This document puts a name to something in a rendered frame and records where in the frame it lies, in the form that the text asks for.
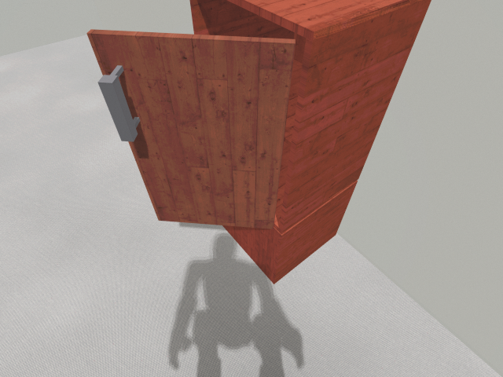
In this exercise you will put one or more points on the cupboard door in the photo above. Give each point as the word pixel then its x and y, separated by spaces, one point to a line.
pixel 212 112

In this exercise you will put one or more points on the handle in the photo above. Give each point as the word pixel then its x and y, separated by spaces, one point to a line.
pixel 117 105

